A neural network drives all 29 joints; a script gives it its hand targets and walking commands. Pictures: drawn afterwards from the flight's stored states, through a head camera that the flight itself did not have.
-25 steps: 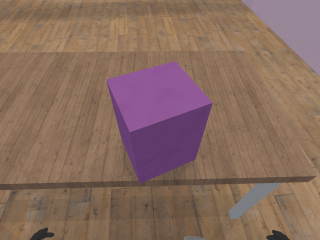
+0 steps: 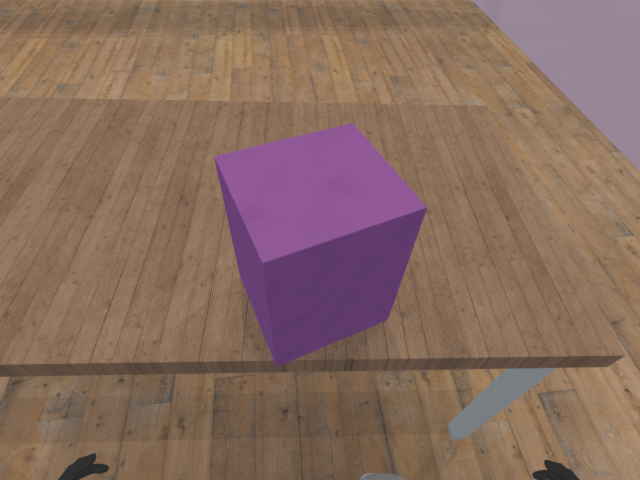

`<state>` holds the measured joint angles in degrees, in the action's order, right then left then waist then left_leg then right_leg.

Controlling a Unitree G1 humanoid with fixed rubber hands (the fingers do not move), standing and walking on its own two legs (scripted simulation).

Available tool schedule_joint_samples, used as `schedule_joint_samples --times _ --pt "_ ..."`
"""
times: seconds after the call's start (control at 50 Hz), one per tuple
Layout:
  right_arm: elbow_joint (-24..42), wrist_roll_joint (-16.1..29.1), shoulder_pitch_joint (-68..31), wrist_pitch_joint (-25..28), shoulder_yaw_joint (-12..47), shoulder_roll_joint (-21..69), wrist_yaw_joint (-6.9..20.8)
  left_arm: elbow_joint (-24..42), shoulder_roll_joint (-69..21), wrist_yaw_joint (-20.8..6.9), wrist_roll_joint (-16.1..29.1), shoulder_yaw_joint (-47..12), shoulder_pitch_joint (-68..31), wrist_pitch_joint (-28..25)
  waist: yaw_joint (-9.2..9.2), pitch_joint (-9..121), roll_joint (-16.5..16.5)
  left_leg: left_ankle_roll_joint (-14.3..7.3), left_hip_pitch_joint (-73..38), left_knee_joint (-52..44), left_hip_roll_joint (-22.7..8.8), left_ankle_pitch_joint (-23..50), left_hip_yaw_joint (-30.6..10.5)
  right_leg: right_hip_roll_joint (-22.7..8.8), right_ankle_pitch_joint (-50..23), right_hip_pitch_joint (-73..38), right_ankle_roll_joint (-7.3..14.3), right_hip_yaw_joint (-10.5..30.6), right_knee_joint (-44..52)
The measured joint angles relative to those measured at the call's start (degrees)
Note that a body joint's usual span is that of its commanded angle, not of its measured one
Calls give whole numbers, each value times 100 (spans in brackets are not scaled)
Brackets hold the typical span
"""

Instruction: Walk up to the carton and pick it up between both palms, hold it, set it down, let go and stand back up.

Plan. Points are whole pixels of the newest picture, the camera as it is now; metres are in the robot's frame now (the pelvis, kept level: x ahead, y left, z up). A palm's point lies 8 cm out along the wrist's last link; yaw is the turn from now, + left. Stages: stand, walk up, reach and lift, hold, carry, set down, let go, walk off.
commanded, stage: reach and lift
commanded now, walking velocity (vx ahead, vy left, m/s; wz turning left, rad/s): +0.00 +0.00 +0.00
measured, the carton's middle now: (313, 249) +0.41 -0.01 +0.04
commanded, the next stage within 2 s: none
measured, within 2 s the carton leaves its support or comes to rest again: neither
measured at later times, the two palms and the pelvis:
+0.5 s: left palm (149, 441) +0.20 +0.21 -0.08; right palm (602, 461) +0.14 -0.35 -0.05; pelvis +0.02 -0.05 +0.01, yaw +0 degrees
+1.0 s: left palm (135, 461) +0.17 +0.20 -0.03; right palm (580, 453) +0.15 -0.31 -0.03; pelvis +0.00 -0.03 +0.02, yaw +1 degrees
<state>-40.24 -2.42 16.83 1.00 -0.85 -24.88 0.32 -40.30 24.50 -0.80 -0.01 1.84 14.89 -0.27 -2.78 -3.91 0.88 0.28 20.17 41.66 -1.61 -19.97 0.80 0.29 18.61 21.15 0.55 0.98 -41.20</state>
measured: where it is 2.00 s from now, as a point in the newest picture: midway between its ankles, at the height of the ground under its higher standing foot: outside the picture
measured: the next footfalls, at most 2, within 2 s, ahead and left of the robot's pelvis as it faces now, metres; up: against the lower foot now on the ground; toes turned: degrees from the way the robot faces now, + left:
none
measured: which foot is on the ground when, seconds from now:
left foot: down 0.00-1.00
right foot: down 0.00-1.00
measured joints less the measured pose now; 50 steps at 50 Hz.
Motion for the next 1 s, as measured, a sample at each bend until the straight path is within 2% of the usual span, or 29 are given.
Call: schedule_joint_samples --times 0.06,0.1,0.2,0.3,0.4,0.48,0.54,0.64,0.78,1.0 --pt "-608 -272 -286 661 -367 71 196 -9 -99 106 -62 1 -316 1045 -2 -83 -90 4 3 67 -28 -45 2 25 9 0 0 -1 -46" --pt "-682 -352 -380 884 -553 72 310 4 -240 172 -156 -1 -517 1516 -2 -166 -214 1 3 113 -66 -80 9 60 10 -5 0 0 -62" --pt "-688 -376 -501 1102 -699 74 380 493 -557 210 -161 -3 -687 1881 0 -230 -472 44 -6 94 -141 -99 10 130 31 8 0 -4 -61" --pt "-684 -376 -506 1160 -691 188 382 1034 -621 299 -162 -1 -691 1719 -1 -135 -384 120 -119 -147 -143 -33 14 135 102 7 63 -6 -60" --pt "-446 -319 -508 1312 -384 376 386 1119 -620 341 -162 30 -689 1443 -1 -9 91 124 -262 -484 -131 112 23 136 129 8 182 -7 -32" --pt "-321 -76 -506 1480 -75 454 384 1120 -629 385 -162 170 -689 1265 11 96 515 123 -324 -746 -129 267 -6 142 86 8 264 -37 67" --pt "-323 158 -507 1494 16 462 386 1143 -686 470 -162 238 -679 1177 11 159 655 189 -335 -930 -128 378 -51 138 5 5 293 -77 202" --pt "-324 528 -506 1497 22 463 485 1397 -870 617 -162 237 -511 1014 13 167 512 339 -395 -1205 -126 578 -61 130 -210 -81 294 -81 523" --pt "-323 757 -507 1585 71 462 730 1572 -957 749 -162 239 -238 588 12 286 183 299 -421 -1330 -54 727 -68 55 -415 -184 206 -81 780" --pt "-72 976 -508 1622 -41 441 1190 1658 -1457 1083 -162 134 -36 336 11 736 174 242 -446 -1375 1 765 -71 1 -447 -208 184 -83 805"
